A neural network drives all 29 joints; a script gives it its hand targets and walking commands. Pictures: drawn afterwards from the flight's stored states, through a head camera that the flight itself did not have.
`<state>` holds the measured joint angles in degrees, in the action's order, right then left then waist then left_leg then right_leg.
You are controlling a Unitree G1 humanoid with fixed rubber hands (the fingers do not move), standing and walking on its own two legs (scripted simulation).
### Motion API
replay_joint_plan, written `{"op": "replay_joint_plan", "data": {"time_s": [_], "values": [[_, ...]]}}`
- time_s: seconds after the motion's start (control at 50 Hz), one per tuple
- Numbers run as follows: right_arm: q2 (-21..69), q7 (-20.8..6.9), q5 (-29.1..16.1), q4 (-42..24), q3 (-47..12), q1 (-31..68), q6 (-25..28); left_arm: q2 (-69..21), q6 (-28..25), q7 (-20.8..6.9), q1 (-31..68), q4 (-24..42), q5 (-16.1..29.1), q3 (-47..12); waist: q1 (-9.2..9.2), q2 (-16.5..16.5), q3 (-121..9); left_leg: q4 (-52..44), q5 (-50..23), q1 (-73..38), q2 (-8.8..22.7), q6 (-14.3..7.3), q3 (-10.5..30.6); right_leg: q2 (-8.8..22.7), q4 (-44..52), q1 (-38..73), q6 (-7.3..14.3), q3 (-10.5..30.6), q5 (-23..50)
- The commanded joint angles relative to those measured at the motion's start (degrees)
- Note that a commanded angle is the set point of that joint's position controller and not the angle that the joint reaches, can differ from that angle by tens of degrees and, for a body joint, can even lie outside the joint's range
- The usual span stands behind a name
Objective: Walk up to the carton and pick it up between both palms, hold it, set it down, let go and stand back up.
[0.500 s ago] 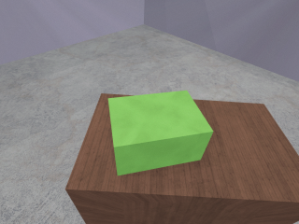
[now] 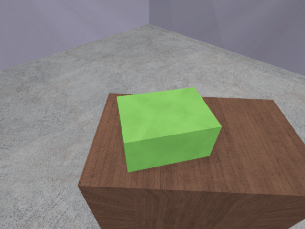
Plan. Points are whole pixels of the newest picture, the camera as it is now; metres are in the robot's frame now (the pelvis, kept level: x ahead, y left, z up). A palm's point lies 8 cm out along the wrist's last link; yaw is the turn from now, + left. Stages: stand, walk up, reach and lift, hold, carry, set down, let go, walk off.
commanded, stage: stand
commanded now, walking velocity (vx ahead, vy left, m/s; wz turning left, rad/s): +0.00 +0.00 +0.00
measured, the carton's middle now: (163, 126) +0.50 -0.02 -0.04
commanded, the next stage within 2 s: none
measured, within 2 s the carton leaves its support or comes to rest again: neither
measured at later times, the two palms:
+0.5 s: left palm out of the picture -0.03 +0.20 -0.16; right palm out of the picture -0.04 -0.19 -0.15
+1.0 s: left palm out of the picture -0.02 +0.20 -0.15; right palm out of the picture -0.03 -0.20 -0.15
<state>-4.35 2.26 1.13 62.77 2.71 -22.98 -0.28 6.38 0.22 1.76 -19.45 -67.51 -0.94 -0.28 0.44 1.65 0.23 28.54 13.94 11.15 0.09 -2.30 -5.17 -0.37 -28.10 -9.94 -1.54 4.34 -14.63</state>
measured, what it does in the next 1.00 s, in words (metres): stands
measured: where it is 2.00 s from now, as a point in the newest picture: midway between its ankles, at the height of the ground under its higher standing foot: outside the picture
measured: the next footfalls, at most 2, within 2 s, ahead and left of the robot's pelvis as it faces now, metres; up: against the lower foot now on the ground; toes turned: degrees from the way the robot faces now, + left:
none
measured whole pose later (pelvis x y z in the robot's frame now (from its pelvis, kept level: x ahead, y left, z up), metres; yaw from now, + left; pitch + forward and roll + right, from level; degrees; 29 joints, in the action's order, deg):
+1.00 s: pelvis +0.00 +0.00 +0.00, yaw -1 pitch -2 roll +0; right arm -4.8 2.4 1.0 63.2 3.1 -19.9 -0.1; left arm 5.0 0.6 2.3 -16.9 -68.4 -1.0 -0.3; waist 0.7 0.4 1.3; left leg 26.9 12.9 12.0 -0.4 -2.6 -5.9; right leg 0.2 -27.6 -11.6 -2.0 5.1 -14.0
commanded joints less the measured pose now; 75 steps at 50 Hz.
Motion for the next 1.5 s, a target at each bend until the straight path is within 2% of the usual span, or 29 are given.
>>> {"op": "replay_joint_plan", "data": {"time_s": [0.0,0.06,0.1,0.16,0.24,0.26,0.28,0.32,0.4,0.46,0.52,0.58,0.6,0.7,0.78,0.8,0.82,0.94,0.98,1.0,1.18,1.2,1.24,1.28,1.3,1.34,1.38,1.44,1.48], "values": [[-7.71,0.41,0.44,-2.68,2.06,-3.62,0.07,3.05,-1.0,1.1,-1.21,1.93,-0.39,-0.35,1.09,-4.71,9.25,-11.12,7.13,2.44,5.44,-0.18,7.84,2.98,7.07,-8.89,2.14,2.48,-0.05],[-7.53,0.35,0.04,-1.42,1.79,-5.49,0.16,4.45,-0.36,0.83,-2.81,0.92,-0.44,0.36,0.7,1.0,7.71,-10.35,7.59,2.77,5.76,0.16,8.77,2.35,7.4,-8.61,1.89,1.24,-2.39],[-6.04,0.26,0.17,-0.97,1.25,-4.78,0.17,2.95,-0.5,0.68,-3.99,0.17,-0.15,0.31,0.27,-4.36,10.1,-12.14,9.52,5.18,6.21,0.26,9.15,2.78,6.77,-9.14,1.81,1.66,-2.1],[-6.15,0.82,0.15,-1.51,1.4,-3.41,-0.09,3.63,-0.54,0.37,-3.67,1.04,-0.01,0.1,-0.52,-1.01,10.09,-11.67,8.94,4.81,6.53,-0.41,9.34,2.0,6.57,-9.22,1.89,0.52,-0.35],[-6.15,0.34,0.15,-1.36,1.52,-3.24,0.18,2.81,-1.29,0.23,-3.18,1.0,-0.53,-0.63,0.47,-2.67,7.28,-11.05,5.41,2.27,5.92,-0.36,8.03,3.03,7.01,-9.01,2.32,2.73,0.7],[-6.54,0.15,0.24,-0.95,1.3,-3.21,0.2,4.83,-0.93,0.54,-3.56,1.43,0.06,0.19,-0.61,-4.62,7.9,-9.94,7.09,3.16,5.66,-0.26,8.14,2.94,6.06,-8.49,2.02,1.78,0.99],[-7.76,0.53,0.39,-1.78,1.81,-2.88,-0.1,6.08,-1.01,0.9,-2.4,1.6,-0.5,0.58,0.27,0.26,7.05,-11.13,8.76,3.8,5.47,-0.48,8.23,2.72,7.81,-7.79,1.89,2.19,-0.13],[-6.88,0.33,0.28,-2.02,1.71,-1.54,0.11,3.19,-0.63,1.13,-1.3,1.39,-0.65,0.1,0.33,0.65,9.32,-10.54,7.43,4.81,5.57,-0.11,8.87,2.24,7.42,-8.7,2.18,1.46,-2.2],[-5.85,0.47,0.39,-1.15,1.22,-3.91,0.16,4.17,-0.71,0.6,-2.08,1.8,-0.19,0.18,0.7,-5.55,7.38,-10.89,9.24,2.4,5.72,-0.47,7.89,2.89,7.26,-10.24,2.44,2.68,-1.82],[-6.78,0.25,-0.21,-1.81,1.29,-3.02,-0.1,2.58,-0.14,0.73,-3.15,1.3,-0.15,-0.29,0.05,-0.21,9.68,-12.39,12.2,5.9,6.96,-0.87,10.24,2.7,7.62,-10.96,2.26,2.9,-3.19],[-7.6,0.22,0.8,-0.49,1.92,-3.51,0.07,0.9,-0.13,0.6,-2.5,1.72,-0.26,-0.5,-0.16,-5.84,7.71,-12.88,13.91,5.76,6.68,-0.75,10.02,1.03,3.57,-8.11,1.42,-0.56,0.81],[-5.17,0.5,0.12,-1.11,1.55,-2.5,-0.01,3.3,-0.09,0.41,-2.89,1.24,-0.18,0.4,0.04,-0.07,7.98,-12.7,12.13,5.99,7.38,-1.14,9.58,1.93,5.28,-8.48,1.53,-0.76,-1.53],[-4.59,0.35,0.06,-0.86,1.34,-3.68,-0.11,1.49,-0.32,0.47,-3.11,0.92,-0.49,-0.62,0.43,-2.95,7.2,-12.21,11.71,5.25,7.2,-0.95,9.1,2.2,5.99,-8.62,1.45,1.33,0.23],[-4.84,0.29,-0.06,-1.28,1.05,-2.35,0.68,5.12,-0.76,0.51,-2.0,1.5,-0.11,1.54,-0.69,1.26,6.0,-10.04,5.17,3.07,6.15,-1.01,8.14,3.13,8.09,-8.22,1.99,3.14,-0.54],[-8.03,0.59,0.25,-1.67,2.37,-2.21,0.4,2.92,-0.99,0.72,-2.38,0.66,-0.18,0.11,0.37,0.18,6.42,-10.7,3.65,0.29,6.27,-1.11,8.26,2.89,7.42,-9.59,2.83,1.98,2.48],[-6.64,0.5,0.03,-0.98,1.66,-1.92,0.58,4.25,-0.71,0.9,-2.92,0.62,0.1,0.99,-0.46,-3.01,6.25,-10.72,3.67,0.45,6.19,-1.04,7.89,2.44,6.9,-8.95,1.83,1.63,3.73],[-5.86,0.02,0.0,-1.14,1.73,-3.46,0.79,2.17,-0.62,1.05,-3.26,-0.35,-0.38,-0.25,1.26,-1.33,6.34,-10.89,6.43,0.81,6.82,-1.14,8.09,2.53,7.13,-9.14,2.1,2.0,2.19],[-2.74,0.43,-0.1,0.0,0.17,-3.66,0.48,2.86,-0.54,0.6,-0.67,1.21,-0.3,1.05,-0.17,-3.06,6.93,-10.9,4.69,1.77,5.27,-0.27,6.95,2.74,7.6,-7.82,2.1,2.13,3.0],[-6.42,0.5,-0.49,-0.25,0.92,-3.72,0.57,4.6,-0.33,0.54,-4.21,-1.07,0.32,1.11,0.25,1.39,7.63,-11.73,4.43,0.62,6.55,-0.61,8.51,2.1,7.34,-8.16,1.54,1.45,3.52],[-3.9,0.41,0.03,0.21,0.05,-3.82,0.7,4.48,-0.33,0.48,-3.66,-0.89,0.09,1.02,0.2,-1.68,7.17,-11.1,4.08,1.54,6.62,-0.86,7.84,3.35,8.09,-7.26,1.17,2.62,4.2],[-3.14,0.44,0.25,0.32,0.31,-3.39,0.99,3.39,-1.06,0.73,0.42,0.3,0.46,0.1,1.97,-0.04,6.82,-9.05,-0.52,-2.08,6.63,-0.77,6.57,4.17,8.81,-8.25,2.35,2.3,4.92],[-5.18,0.46,0.05,0.58,0.51,-2.0,0.86,1.9,-1.23,0.81,-1.81,0.0,0.2,-0.33,-0.41,-0.79,6.58,-9.96,1.64,1.22,6.43,-0.76,7.45,3.82,8.12,-6.59,2.67,2.57,4.48],[-5.72,0.56,-0.18,1.17,0.53,-4.61,0.81,3.61,-0.94,0.48,-3.56,-0.34,0.07,0.24,0.08,-2.61,6.74,-10.76,3.04,0.06,6.05,-0.59,7.7,3.6,8.13,-5.26,2.42,2.06,3.05],[-7.59,0.2,-0.19,0.01,1.02,-2.23,1.17,3.44,-0.55,0.46,-1.62,-0.12,-0.5,-0.05,0.1,-0.62,5.87,-9.56,0.87,0.37,5.88,-0.39,6.7,3.21,7.61,-5.58,2.51,2.03,4.59],[-7.22,0.42,-0.28,-0.22,1.29,-1.44,1.34,0.77,-0.79,0.48,-2.65,0.04,0.29,-0.92,-0.17,-3.37,5.32,-10.33,2.31,1.05,6.14,-1.27,7.51,3.38,7.8,-5.05,2.63,2.48,4.86],[-5.8,0.27,-0.43,0.47,0.84,-2.64,1.4,4.11,-0.62,0.95,-0.97,-0.28,-0.08,-0.05,0.73,0.37,6.3,-8.99,0.82,-1.37,5.81,-0.68,7.12,3.5,7.87,-7.45,2.68,2.01,5.12],[-3.68,0.53,-0.56,1.29,0.31,-3.94,1.28,3.87,-0.87,1.09,-1.38,0.31,0.51,0.07,0.49,-4.76,7.46,-9.52,0.77,0.08,5.72,-0.76,6.96,3.65,8.02,-7.37,2.96,2.8,5.7],[-3.07,0.38,0.05,0.96,0.14,-2.31,1.24,2.43,-1.04,0.58,-1.48,-0.39,0.18,0.35,-0.2,0.09,4.95,-9.01,-1.48,-1.62,5.56,-0.92,6.98,3.82,7.28,-5.6,2.61,1.04,6.44],[-5.58,0.35,-0.29,0.71,0.54,-1.22,1.48,4.01,-1.19,1.08,-0.82,0.39,0.01,0.44,0.33,-2.33,4.26,-9.25,-2.65,-1.76,5.4,-0.91,7.12,3.67,7.89,-4.73,2.19,1.86,7.81]]}}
